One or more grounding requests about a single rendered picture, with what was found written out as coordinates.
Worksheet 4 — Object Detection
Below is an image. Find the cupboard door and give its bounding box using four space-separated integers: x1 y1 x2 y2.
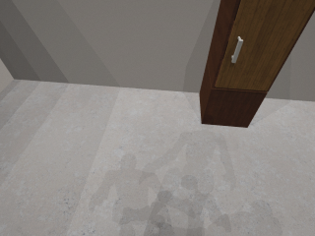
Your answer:
216 0 315 91

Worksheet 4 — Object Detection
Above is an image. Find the handle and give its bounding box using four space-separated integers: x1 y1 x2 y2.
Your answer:
231 36 243 63

